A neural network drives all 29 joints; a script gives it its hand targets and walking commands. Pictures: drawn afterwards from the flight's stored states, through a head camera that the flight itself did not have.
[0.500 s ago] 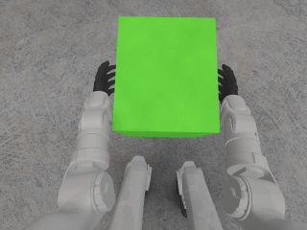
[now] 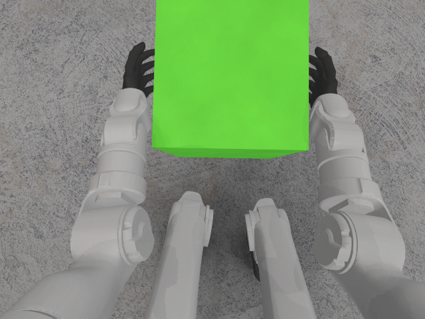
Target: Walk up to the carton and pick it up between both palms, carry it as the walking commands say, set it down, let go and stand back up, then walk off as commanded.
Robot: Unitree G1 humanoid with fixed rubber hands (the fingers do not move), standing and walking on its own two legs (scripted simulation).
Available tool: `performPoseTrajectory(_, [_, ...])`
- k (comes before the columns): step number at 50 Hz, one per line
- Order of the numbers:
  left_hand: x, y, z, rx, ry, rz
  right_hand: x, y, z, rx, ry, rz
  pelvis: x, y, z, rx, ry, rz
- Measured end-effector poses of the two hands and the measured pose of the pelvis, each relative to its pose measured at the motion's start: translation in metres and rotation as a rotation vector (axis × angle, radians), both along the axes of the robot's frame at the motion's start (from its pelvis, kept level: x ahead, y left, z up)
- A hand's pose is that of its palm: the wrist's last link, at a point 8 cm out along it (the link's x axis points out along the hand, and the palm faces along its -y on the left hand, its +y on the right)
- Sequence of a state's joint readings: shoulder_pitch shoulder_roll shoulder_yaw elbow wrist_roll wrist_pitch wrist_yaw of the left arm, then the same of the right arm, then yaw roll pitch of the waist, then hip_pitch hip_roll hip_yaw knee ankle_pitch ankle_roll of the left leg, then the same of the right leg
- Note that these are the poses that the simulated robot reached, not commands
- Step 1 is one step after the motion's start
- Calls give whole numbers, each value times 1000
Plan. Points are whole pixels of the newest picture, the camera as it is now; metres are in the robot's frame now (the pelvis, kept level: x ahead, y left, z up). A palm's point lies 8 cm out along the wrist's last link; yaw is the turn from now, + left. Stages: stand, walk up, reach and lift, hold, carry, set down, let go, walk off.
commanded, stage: set down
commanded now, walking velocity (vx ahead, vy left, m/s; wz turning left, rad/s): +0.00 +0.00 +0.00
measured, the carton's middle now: (227, 87) +0.52 +0.03 -0.17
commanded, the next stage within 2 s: none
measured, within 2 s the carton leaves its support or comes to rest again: rests again in 1.78 s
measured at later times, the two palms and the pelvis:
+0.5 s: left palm (148, 94) +0.50 +0.19 -0.18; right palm (302, 98) +0.51 -0.13 -0.18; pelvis -0.01 +0.00 -0.06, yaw -1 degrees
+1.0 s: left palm (157, 95) +0.52 +0.19 -0.24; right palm (294, 102) +0.53 -0.13 -0.25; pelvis +0.00 +0.00 -0.11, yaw -1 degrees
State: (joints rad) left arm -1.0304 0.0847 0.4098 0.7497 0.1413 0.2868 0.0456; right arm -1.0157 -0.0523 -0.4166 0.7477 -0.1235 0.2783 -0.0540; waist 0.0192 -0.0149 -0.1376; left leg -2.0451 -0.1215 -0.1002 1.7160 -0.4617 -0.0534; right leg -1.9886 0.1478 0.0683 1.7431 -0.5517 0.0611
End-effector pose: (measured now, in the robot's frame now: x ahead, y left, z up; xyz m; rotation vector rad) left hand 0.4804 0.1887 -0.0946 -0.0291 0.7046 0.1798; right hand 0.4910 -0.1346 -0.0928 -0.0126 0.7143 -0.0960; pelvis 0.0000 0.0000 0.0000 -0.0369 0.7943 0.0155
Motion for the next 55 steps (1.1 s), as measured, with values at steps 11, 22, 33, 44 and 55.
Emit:
performPoseTrajectory(11, [11,2,-39,3,3,-2,11,2,-39,-4,2,4,-8,0,-30,0,8,-4])
performPoseTrajectory(22, [22,3,-79,11,9,-7,21,4,-80,-6,8,7,-9,0,-57,-1,19,-8])
performPoseTrajectory(33, [31,5,-119,18,16,-13,30,5,-120,-9,14,5,-8,0,-81,-1,15,-12])
performPoseTrajectory(44, [39,3,-147,32,29,-22,36,3,-152,-4,26,1,-5,2,-100,5,-17,-31])
performPoseTrajectory(55, [41,0,-153,30,26,-17,36,0,-161,5,23,-1,-3,-2,-108,17,-32,-39])
